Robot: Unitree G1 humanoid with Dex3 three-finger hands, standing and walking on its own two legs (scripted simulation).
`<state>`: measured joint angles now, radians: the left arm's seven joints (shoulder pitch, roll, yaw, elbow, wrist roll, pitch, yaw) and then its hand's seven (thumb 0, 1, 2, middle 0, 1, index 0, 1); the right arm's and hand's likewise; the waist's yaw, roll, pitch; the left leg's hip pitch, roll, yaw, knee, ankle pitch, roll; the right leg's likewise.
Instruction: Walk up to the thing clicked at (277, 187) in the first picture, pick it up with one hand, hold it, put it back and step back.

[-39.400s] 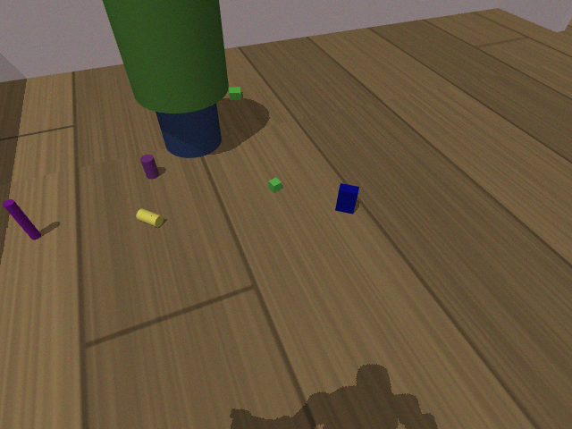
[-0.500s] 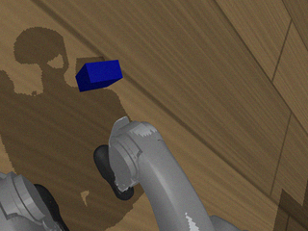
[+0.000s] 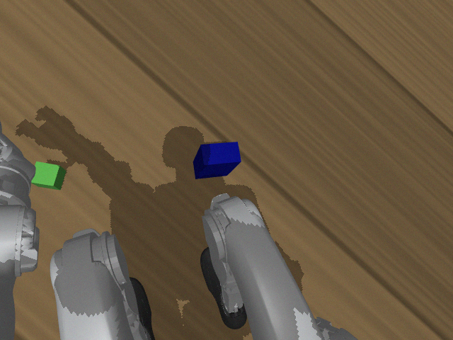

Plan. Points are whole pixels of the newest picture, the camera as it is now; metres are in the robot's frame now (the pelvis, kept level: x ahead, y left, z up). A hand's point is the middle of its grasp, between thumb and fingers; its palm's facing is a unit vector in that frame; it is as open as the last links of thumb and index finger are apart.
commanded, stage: withdraw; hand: left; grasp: from above
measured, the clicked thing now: (48, 176) +0.48 +0.28 -0.33
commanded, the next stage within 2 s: home in 0.32 s
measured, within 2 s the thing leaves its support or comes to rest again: neither
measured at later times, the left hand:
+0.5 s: hand (16, 179) +0.44 +0.29 -0.19, palm faces -0.52 -0.09 -0.85, open 13.9 cm
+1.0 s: hand out of the picture +0.34 +0.27 -0.01, palm faces -0.32 -0.64 -0.70, open 9.0 cm
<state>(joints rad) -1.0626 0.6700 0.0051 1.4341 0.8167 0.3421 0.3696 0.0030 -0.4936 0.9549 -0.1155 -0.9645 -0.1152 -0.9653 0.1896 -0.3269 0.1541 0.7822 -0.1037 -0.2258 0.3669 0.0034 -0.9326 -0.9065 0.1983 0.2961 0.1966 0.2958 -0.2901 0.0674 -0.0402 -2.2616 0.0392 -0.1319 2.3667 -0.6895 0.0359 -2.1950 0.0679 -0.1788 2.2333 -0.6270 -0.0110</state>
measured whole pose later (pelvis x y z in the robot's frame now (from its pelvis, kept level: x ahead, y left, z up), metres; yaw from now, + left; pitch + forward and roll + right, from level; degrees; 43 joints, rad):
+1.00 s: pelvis +0.01 +0.00 +0.12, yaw +7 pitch +33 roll -5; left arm -0.41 0.47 -0.04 0.70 0.53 0.03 0.04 0.00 0.43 1.03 -0.26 -0.57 -0.24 -0.58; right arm 0.16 -0.26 0.02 0.62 0.01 -0.03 0.05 0.00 -0.90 -0.90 0.21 0.30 0.20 0.30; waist -0.08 0.03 -0.21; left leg -1.90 0.00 -0.05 1.97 -0.66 0.03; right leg -1.85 0.04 -0.08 1.91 -0.64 -0.01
